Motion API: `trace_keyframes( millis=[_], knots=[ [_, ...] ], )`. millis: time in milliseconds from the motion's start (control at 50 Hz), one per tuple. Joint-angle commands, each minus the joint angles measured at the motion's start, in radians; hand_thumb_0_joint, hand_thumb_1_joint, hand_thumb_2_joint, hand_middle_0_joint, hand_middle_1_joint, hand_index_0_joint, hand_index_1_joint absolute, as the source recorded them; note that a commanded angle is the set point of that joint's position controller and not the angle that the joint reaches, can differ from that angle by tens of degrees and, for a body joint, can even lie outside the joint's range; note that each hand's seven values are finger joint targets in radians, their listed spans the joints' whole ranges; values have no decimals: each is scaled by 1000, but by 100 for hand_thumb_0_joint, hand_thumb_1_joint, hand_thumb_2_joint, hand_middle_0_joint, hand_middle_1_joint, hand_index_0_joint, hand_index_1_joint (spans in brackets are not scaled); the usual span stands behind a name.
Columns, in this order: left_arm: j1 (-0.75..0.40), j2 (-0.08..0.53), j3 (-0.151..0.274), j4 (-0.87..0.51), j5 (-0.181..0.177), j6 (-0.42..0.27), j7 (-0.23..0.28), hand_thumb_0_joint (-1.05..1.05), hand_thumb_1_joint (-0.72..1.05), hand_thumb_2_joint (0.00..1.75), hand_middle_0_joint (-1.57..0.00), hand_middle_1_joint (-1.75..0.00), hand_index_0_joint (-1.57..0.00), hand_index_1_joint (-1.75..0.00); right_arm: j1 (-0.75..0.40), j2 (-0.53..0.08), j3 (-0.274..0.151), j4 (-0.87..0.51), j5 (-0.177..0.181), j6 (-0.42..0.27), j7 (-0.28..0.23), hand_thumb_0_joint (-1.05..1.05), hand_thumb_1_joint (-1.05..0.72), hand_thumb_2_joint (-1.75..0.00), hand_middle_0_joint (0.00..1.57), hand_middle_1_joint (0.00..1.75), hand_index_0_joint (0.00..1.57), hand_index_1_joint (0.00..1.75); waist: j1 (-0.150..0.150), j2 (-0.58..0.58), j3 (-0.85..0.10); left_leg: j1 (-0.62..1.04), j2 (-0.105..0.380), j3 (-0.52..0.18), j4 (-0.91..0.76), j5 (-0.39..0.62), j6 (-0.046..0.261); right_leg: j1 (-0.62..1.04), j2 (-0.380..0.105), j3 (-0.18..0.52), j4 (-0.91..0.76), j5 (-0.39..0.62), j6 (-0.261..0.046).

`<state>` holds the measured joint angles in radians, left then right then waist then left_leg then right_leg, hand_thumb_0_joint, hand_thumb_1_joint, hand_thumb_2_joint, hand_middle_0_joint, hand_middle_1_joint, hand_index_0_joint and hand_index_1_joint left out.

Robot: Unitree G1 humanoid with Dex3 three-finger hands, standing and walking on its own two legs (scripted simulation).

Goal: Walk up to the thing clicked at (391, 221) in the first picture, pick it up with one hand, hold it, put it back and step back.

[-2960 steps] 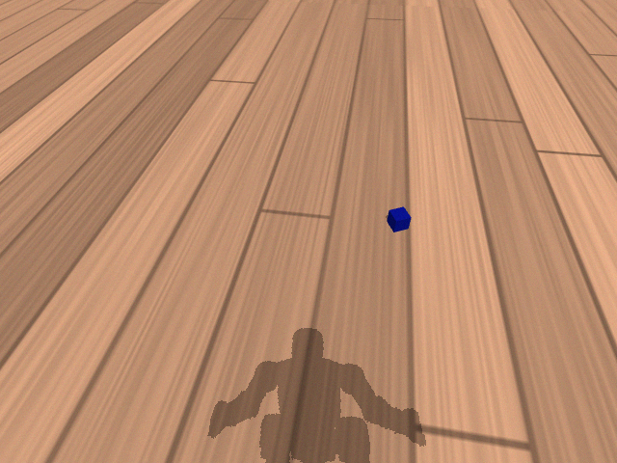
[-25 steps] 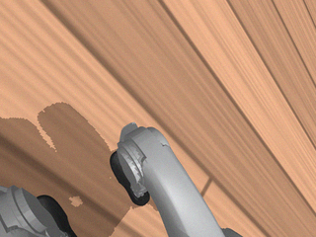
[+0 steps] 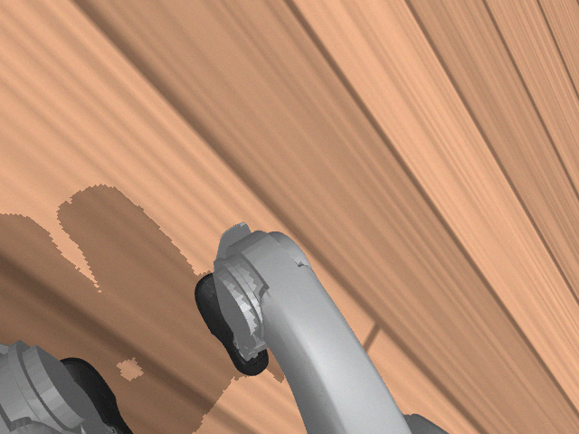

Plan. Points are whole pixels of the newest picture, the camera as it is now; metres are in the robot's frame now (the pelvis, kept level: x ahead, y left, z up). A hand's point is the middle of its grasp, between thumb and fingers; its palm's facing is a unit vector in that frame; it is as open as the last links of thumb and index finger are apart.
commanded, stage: rest palm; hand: left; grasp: from above
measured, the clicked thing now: out of the picture +0.50 +0.32 -0.30
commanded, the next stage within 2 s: close in 0.18 s
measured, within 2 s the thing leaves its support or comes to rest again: neither
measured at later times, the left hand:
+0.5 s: hand out of the picture +0.48 +0.31 -0.27, palm faces -0.26 -0.36 -0.89, open 13.4 cm
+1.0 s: hand out of the picture +0.48 +0.31 -0.28, palm faces -0.24 -0.36 -0.90, open 12.0 cm
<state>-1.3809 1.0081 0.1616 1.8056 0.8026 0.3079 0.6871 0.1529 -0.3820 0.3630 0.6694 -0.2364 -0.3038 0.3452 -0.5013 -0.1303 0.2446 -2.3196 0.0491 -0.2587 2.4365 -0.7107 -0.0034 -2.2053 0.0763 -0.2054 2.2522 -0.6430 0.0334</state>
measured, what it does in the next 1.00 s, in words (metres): stands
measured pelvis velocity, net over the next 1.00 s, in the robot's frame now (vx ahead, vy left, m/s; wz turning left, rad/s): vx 0.00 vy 0.00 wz -0.01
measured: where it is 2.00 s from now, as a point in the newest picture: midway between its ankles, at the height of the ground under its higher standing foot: (179, 383)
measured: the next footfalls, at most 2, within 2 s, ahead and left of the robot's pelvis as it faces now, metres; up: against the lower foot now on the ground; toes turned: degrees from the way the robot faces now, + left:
none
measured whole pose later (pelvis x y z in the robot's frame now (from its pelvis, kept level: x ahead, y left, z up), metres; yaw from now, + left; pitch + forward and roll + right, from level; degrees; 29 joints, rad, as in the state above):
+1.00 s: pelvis +0.00 +0.00 +0.00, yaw -1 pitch +32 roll -16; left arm -1.36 1.04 0.16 1.77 0.80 0.30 0.70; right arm 0.14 -0.40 0.38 0.63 -0.24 -0.31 0.34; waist -0.50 -0.15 0.27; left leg -2.31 0.05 -0.27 2.44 -0.72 0.00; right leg -2.20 0.08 -0.21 2.24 -0.65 0.04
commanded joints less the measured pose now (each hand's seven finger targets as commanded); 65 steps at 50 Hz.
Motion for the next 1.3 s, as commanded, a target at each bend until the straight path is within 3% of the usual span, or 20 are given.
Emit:
trace_keyframes(
  millis=[0, 260, 320, 400, 520, 760, 1080, 1100, 1220, 1260, 1280],
  knots=[
    [-253, 158, -26, -113, 32, -3, 43, 0, -60, 102, -12, -99, -9, -102, 258, -326, -68, 45, 8, 6, 1, 0, -93, -92, 20, 30, 20, 30, -77, 585, -673, 498, 35, 64, -230, 278, 5, 447, 34, -67, -200, 315, -43],
    [-251, 164, -32, -137, 27, -14, 25, 0, -57, 100, -11, -99, -8, -101, 249, -324, -66, 36, 12, 7, -11, 0, -92, -91, 20, 30, 20, 30, -78, 580, -670, 484, 40, 60, -233, 258, 6, 448, 37, -70, -204, 297, -43],
    [-243, 156, -44, -119, 26, -22, 20, 0, -43, 97, -23, -95, -20, -97, 248, -327, -70, 47, 7, 2, -18, 0, -92, -91, 20, 30, 20, 30, -88, 578, -664, 492, 40, 59, -236, 245, 4, 452, 42, -74, -201, 291, -44],
    [-236, 144, -54, -121, 28, -24, 25, 0, -38, 89, -24, -93, -23, -94, 252, -331, -64, 41, 2, -3, -17, 0, -91, -91, 20, 30, 20, 30, -91, 557, -656, 471, 36, 65, -225, 247, 9, 462, 42, -70, -211, 297, -40],
    [-242, 147, -48, -109, 28, -26, 39, 0, -36, 84, -25, -91, -24, -91, 247, -335, -62, 39, 0, -7, -13, 0, -91, -91, 20, 30, 20, 30, -90, 573, -635, 501, 38, 44, -242, 228, -1, 414, 36, -83, -200, 272, -47],
    [-232, 189, -13, -113, 25, -21, 73, 0, -24, 75, -32, -85, -32, -85, 245, -340, -58, 11, 1, -3, 1, 0, -91, -91, 20, 30, 20, 30, -86, 583, -664, 516, 44, 52, -232, 284, 1, 465, 37, -76, -210, 321, -42],
    [-215, 181, -35, -116, 8, -15, 38, 0, -9, 68, -42, -81, -43, -79, 251, -338, -58, 20, 4, 0, -8, 0, -90, -91, 20, 30, 20, 30, -85, 554, -657, 459, 42, 64, -220, 264, 10, 499, 45, -67, -220, 317, -34],
    [-214, 203, -27, -118, 12, -19, 40, 0, -7, 68, -43, -82, -45, -80, 258, -343, -57, 22, 1, -3, -11, 0, -91, -91, 20, 30, 20, 30, -82, 556, -673, 463, 42, 67, -224, 264, 9, 526, 47, -67, -218, 319, -34],
    [-222, 179, -43, -120, 27, -26, 35, 0, -8, 66, -42, -79, -44, -77, 236, -342, -59, 23, 7, -7, -19, 0, -90, -90, 20, 30, 20, 30, -87, 589, -634, 513, 46, 39, -248, 231, 0, 425, 43, -84, -205, 274, -47],
    [-220, 166, -50, -126, 33, -28, 36, 0, -5, 63, -45, -78, -47, -75, 239, -339, -60, 23, 6, -9, -19, 0, -90, -90, 20, 30, 20, 30, -91, 586, -629, 511, 43, 38, -245, 226, 2, 420, 40, -82, -204, 272, -47],
    [-217, 176, -45, -116, 35, -29, 43, 0, 3, 71, -51, -79, -51, -79, 241, -349, -64, 27, 6, -9, -18, 0, -90, -90, 20, 30, 20, 30, -88, 583, -633, 513, 45, 38, -249, 222, 1, 431, 41, -86, -206, 270, -48]
  ],
)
